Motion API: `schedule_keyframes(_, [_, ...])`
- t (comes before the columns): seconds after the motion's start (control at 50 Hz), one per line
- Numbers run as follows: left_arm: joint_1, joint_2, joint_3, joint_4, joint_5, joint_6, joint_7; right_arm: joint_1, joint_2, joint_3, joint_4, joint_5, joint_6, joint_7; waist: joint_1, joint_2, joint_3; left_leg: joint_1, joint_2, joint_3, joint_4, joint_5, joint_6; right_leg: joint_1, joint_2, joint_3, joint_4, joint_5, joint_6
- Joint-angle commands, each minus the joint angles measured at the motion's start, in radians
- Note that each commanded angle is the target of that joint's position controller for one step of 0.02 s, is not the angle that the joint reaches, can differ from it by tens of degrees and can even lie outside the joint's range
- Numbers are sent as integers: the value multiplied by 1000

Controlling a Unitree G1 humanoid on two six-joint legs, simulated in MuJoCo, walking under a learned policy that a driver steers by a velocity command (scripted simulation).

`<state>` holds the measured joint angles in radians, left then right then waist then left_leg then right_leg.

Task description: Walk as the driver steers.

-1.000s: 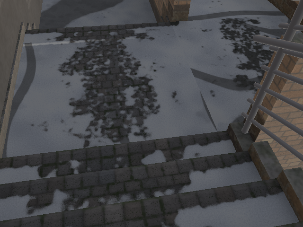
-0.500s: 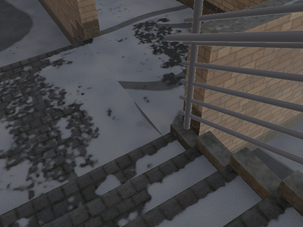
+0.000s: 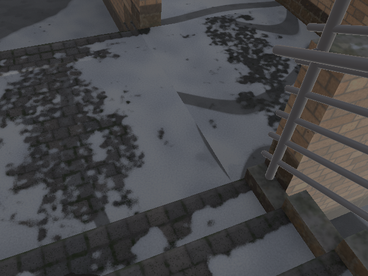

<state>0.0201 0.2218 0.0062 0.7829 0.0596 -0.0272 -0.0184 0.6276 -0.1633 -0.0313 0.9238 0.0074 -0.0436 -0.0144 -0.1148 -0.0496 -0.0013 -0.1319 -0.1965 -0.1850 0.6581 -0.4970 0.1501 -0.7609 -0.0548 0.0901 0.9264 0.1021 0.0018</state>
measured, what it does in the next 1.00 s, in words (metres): goes down, turning left: right foot 0.16 m lower, then left foot 0.16 m lower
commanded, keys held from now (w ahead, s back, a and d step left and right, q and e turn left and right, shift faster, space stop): w+q+shift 0.46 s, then w+shift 0.12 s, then w+e+shift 0.42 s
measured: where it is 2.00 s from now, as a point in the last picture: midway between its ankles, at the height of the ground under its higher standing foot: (108, 140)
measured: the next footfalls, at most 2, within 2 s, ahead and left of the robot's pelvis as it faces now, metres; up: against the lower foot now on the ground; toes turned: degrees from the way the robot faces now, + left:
right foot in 0.22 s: +0.30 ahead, -0.11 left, -0.16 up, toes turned +16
left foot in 0.58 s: +0.57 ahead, +0.14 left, -0.33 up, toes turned +34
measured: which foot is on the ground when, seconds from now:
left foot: down 0.00-0.20, up 0.22-0.56, down 0.58-0.96, up 0.98-1.00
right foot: up 0.00-0.20, down 0.22-0.58, up 0.60-0.94, down 0.96-1.00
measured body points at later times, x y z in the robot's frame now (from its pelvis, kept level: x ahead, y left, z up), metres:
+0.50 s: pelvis +0.42 +0.03 -0.23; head +0.43 +0.05 +0.22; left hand +0.17 +0.21 -0.35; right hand +0.72 -0.14 -0.31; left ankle +0.55 +0.18 -0.90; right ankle +0.26 -0.12 -0.88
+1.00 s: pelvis +0.83 +0.19 -0.47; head +0.82 +0.18 -0.02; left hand +0.75 +0.45 -0.60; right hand +0.91 -0.05 -0.62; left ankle +0.60 +0.18 -0.93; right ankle +0.86 +0.16 -1.19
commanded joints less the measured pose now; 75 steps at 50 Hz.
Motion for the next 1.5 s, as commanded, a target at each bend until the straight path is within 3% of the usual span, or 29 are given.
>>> schedule_keyframes(0.02, [-169,57,25,-93,-2,-29,-14,23,-144,-37,-38,7,-23,-4,-13,44,56,-93,157,-308,-117,397,86,90,61,-46,-262,310,-12])
schedule_keyframes(0.14, [-115,41,28,-133,-44,-54,17,37,-141,-20,2,-23,13,-13,-35,124,104,-148,91,-315,64,463,19,470,146,-64,-477,208,16])
schedule_keyframes(0.2, [479,129,82,7,-59,-63,44,-253,-271,-64,-50,-25,9,-8,364,15,-77,-342,8,-154,841,483,7,1030,-28,129,-740,277,-43])
schedule_keyframes(0.26, [499,105,62,32,-13,-55,13,-44,-120,-23,-87,39,8,-43,160,-137,-208,-882,135,5,1123,-183,5,1466,-362,203,-156,974,-85])
schedule_keyframes(0.32, [443,70,76,61,-38,-93,13,-267,-211,-61,-82,-97,34,1,164,16,-3,-895,260,39,957,127,5,946,-274,300,-361,128,-192])
schedule_keyframes(0.38, [406,98,69,127,-72,-121,38,-424,-132,-43,-147,-68,49,50,97,-33,193,-631,286,67,474,411,-69,450,-240,135,-422,264,-124])
schedule_keyframes(0.48, [356,38,35,168,-67,-130,49,-484,-47,4,-118,-22,8,106,63,21,113,-66,167,313,94,1205,-4,96,-47,-191,-253,-307,2])
schedule_keyframes(0.56, [459,134,27,225,-26,-61,66,-221,-204,-30,-4,-55,46,32,-32,32,44,260,77,372,116,744,55,248,-128,-214,259,433,-20])
schedule_keyframes(0.6, [338,184,58,226,-21,-28,86,7,-310,-70,68,-37,36,24,-202,226,66,454,294,86,-248,813,186,31,89,-237,1197,-806,-47])
schedule_keyframes(0.62, [553,110,37,163,-67,-46,92,-38,-314,-54,59,-33,8,11,11,262,-113,727,513,-97,129,1527,175,-165,55,5,1098,-857,-71])
schedule_keyframes(0.66, [557,188,66,206,-16,-40,75,-76,-287,-64,64,-37,15,6,44,-72,-10,489,524,-165,-53,885,168,-253,7,35,853,-725,-114])
schedule_keyframes(0.7, [496,116,70,211,1,-15,47,-309,-199,-34,7,-33,-25,-1,161,-87,108,5,562,-186,-188,518,176,-91,-45,86,416,-471,-49])
schedule_keyframes(0.76, [441,71,70,208,-3,36,27,-319,-229,-41,35,-55,-72,18,178,43,168,-330,486,-38,-143,595,115,166,-46,-7,289,-228,-23])
schedule_keyframes(0.82, [293,-9,50,190,-40,-16,-33,-374,-114,-12,61,15,-116,4,179,48,141,-549,290,257,-84,101,-58,507,-8,-93,-177,538,-75])
schedule_keyframes(0.88, [216,22,49,166,-54,8,-31,-299,-129,-13,106,-9,-92,-13,127,111,208,-419,315,308,30,297,-62,525,46,-214,-224,393,-108])
schedule_keyframes(0.94, [643,109,104,277,-32,42,14,-367,-228,-32,90,-42,-70,-6,326,40,20,-327,334,394,607,1107,-78,890,180,-350,-160,-48,-192])
schedule_keyframes(0.98, [763,139,114,316,-48,28,-5,-583,-107,-20,54,-53,-32,-39,470,-195,172,-580,120,375,1583,-90,-65,895,11,-85,-524,146,-346])
schedule_keyframes(1.0, [656,146,77,308,-49,1,1,-443,-52,-2,-67,-47,-46,-38,197,-232,125,-833,163,221,1413,-111,-70,1020,-73,136,-224,788,-301])
schedule_keyframes(1.04, [622,160,87,290,-50,-9,11,-433,-134,-6,-67,-97,-61,-6,182,112,18,-971,242,108,1098,-94,-78,1066,-150,429,-343,83,-389])
schedule_keyframes(1.06, [541,204,94,264,-36,-21,26,-467,-130,-8,-90,-90,-68,0,144,40,4,-985,264,44,902,-27,-116,945,-240,633,-428,-293,-453])
schedule_keyframes(1.1, [382,181,73,180,-36,-48,47,-654,-186,-19,-127,-73,-37,20,101,123,190,-677,283,71,426,136,-225,435,-141,554,-548,-346,-440])
schedule_keyframes(1.14, [399,243,94,177,-18,-61,42,-571,-172,-17,-62,-74,-23,27,115,63,133,-427,252,171,395,413,-213,336,-101,416,-461,19,-387])
schedule_keyframes(1.18, [422,101,63,201,-63,-88,36,-646,-136,-9,-108,-53,-57,38,158,97,116,-326,258,147,16,921,-168,283,90,261,-330,-286,-271])
schedule_keyframes(1.3, [476,144,68,219,-6,-55,28,-528,-151,-17,-138,-16,-67,19,152,33,68,-85,195,150,-314,841,-162,528,160,288,77,-148,-215])
schedule_keyframes(1.34, [357,191,81,185,-32,-40,32,-164,-247,-65,-34,-13,-74,4,-53,67,-86,314,273,96,-390,938,-158,412,171,221,540,-58,-194])
schedule_keyframes(1.36, [295,96,68,152,-51,-40,36,-55,-273,-80,16,-44,-63,6,-85,124,-75,509,380,39,-257,945,-124,131,243,149,880,-721,-172])
schedule_keyframes(1.4, [481,47,38,78,-113,-35,78,-55,-289,-81,-5,-90,-71,31,27,360,-354,834,719,-331,46,989,38,-302,147,-8,1225,-787,-142])
schedule_keyframes(1.44, [190,116,48,26,-27,-12,39,-194,-129,-52,-33,-70,-69,19,-9,117,-118,365,621,-403,-366,-218,41,-304,14,-27,950,-525,-166])
schedule_keyframes(1.5, [-1,40,36,-92,-13,22,-47,-226,-82,-21,60,-34,-113,-4,119,105,146,-116,535,-97,-443,266,-49,-117,-83,30,522,-367,-108])
Keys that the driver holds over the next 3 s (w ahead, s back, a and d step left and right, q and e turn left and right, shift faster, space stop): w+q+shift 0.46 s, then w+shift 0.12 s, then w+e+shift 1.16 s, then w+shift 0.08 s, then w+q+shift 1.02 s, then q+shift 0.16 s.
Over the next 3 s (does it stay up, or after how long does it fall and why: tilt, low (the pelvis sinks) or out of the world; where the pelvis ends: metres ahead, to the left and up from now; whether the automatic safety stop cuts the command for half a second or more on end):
stays up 2.61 0.06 -0.65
